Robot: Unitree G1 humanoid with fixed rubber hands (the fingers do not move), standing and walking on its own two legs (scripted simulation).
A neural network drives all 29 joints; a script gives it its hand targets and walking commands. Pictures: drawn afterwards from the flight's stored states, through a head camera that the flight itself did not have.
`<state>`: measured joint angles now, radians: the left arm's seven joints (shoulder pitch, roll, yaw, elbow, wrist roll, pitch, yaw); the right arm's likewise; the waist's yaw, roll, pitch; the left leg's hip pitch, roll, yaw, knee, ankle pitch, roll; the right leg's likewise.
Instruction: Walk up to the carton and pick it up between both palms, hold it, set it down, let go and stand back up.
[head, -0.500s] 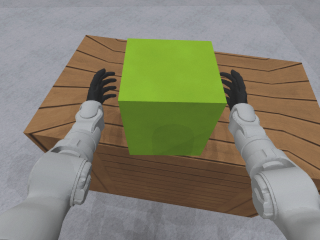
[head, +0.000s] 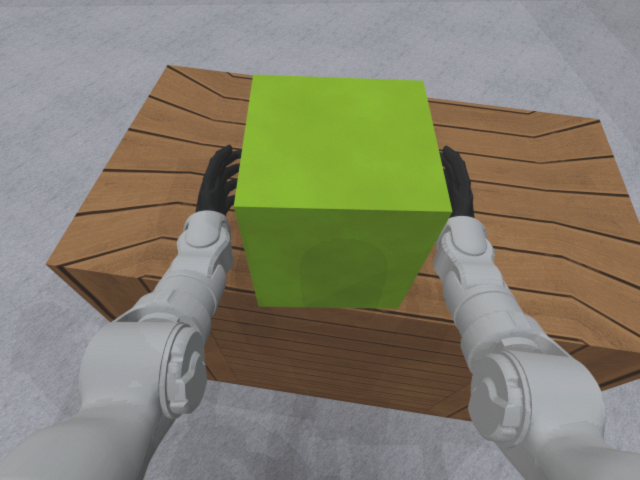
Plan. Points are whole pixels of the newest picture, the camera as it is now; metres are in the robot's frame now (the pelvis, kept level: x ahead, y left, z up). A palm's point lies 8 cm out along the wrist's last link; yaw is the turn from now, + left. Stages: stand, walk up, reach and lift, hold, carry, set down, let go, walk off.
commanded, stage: reach and lift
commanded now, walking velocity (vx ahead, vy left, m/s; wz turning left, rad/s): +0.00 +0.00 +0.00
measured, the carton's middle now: (333, 203) +0.47 +0.00 +0.03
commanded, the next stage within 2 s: none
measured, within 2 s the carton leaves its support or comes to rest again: neither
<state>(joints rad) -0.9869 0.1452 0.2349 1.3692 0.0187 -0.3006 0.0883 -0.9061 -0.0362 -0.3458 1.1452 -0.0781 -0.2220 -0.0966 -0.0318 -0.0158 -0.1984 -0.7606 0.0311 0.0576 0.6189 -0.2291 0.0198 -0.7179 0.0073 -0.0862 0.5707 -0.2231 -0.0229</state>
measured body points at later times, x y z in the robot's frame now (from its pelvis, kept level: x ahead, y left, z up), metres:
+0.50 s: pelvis +0.04 +0.00 +0.02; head +0.11 +0.01 +0.47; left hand +0.46 +0.16 +0.04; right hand +0.45 -0.15 +0.06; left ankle +0.02 +0.10 -0.72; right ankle +0.01 -0.11 -0.72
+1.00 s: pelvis +0.04 +0.00 +0.03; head +0.12 +0.02 +0.47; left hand +0.46 +0.16 +0.04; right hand +0.45 -0.15 +0.06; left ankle +0.02 +0.10 -0.72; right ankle +0.01 -0.11 -0.72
